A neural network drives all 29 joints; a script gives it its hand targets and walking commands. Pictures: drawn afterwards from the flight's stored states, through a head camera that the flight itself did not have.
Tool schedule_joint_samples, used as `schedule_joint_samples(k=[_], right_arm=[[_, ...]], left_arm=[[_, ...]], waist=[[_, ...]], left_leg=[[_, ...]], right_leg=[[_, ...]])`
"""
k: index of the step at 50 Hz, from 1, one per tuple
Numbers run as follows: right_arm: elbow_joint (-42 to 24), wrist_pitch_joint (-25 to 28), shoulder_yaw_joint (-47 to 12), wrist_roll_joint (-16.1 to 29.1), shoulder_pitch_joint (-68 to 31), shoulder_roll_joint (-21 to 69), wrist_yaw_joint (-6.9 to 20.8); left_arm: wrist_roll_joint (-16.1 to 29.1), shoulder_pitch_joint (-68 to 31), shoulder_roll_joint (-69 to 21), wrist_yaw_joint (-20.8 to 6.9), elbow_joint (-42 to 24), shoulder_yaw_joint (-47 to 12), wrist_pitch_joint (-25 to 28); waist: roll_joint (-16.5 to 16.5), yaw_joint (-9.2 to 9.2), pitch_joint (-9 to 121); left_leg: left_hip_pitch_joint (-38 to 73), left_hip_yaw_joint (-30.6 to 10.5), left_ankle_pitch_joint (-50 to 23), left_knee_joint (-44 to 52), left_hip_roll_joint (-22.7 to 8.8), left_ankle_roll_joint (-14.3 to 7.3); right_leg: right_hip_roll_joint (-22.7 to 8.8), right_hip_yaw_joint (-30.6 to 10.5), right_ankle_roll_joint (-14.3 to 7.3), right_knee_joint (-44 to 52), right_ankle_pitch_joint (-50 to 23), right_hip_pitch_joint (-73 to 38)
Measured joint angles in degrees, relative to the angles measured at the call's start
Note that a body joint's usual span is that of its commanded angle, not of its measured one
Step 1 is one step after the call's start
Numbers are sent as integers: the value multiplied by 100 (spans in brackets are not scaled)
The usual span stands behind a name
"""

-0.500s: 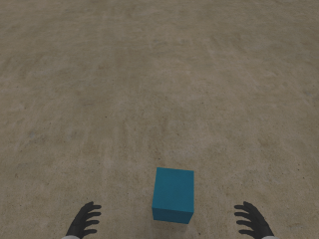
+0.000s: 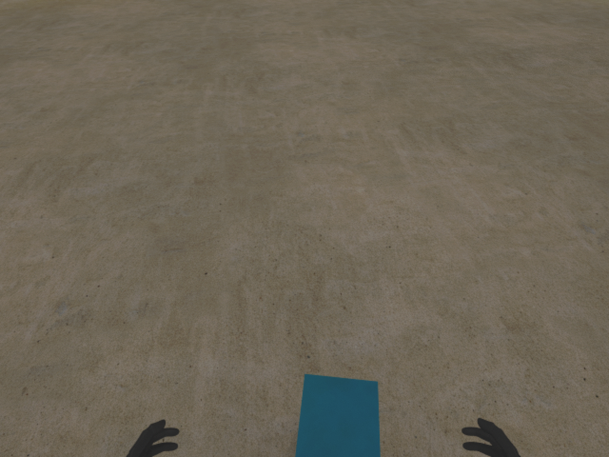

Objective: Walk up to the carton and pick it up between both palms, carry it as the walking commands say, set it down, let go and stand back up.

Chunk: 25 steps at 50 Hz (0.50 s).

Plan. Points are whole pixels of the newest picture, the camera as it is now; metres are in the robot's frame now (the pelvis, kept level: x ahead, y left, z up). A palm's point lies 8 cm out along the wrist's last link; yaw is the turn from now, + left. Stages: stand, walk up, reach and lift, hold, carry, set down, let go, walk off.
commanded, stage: stand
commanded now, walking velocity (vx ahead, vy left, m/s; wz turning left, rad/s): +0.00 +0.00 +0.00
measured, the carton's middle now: (337, 435) +0.39 -0.06 -0.64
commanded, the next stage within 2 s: none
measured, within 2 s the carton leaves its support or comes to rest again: neither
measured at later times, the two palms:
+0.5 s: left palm out of the picture +0.05 +0.27 -0.09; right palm out of the picture +0.04 -0.28 -0.09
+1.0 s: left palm out of the picture -0.02 +0.28 -0.11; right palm out of the picture -0.05 -0.29 -0.11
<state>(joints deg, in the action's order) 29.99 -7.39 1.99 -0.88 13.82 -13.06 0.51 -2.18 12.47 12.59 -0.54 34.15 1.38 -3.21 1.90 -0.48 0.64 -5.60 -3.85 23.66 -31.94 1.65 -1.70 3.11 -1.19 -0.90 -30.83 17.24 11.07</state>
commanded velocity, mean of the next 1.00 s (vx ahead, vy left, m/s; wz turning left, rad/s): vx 0.00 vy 0.00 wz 0.00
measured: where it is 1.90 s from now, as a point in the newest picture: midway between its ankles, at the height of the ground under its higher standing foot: outside the picture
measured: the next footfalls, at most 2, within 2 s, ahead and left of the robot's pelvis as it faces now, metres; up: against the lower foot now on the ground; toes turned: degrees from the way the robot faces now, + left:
none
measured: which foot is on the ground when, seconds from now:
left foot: down 0.00-1.00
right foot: down 0.00-1.00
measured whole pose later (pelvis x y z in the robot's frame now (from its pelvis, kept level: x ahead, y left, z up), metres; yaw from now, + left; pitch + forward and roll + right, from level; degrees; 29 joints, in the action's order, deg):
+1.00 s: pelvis -0.07 +0.00 +0.01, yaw -1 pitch -5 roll +0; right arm 54.8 2.4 2.2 -1.1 21.2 -17.6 -0.5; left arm -1.5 16.9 17.2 -0.1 56.9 1.8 1.7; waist -0.6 -0.1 4.4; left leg -7.5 -2.0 15.8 -28.5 3.0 -1.7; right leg 1.7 -3.3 -0.3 -27.7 9.3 13.2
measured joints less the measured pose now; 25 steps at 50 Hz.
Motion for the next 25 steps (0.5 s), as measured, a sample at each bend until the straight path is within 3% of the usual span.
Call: schedule_joint_samples(k=[7, 25], right_arm=[[648, 467, 231, -97, 297, -316, -76], [1406, 792, 181, -148, 833, -398, -141]], left_arm=[[-29, 299, 291, 31, 806, 194, 218], [19, 686, 306, 81, 1428, 131, 474]], waist=[[-16, 32, 783], [-94, 89, 869]], left_leg=[[56, 37, 65, 56, 56, -47], [67, 128, -331, 265, 97, -16]], right_leg=[[-73, 7, 26, -116, 166, 15], [-132, -64, 25, 61, -233, 30]])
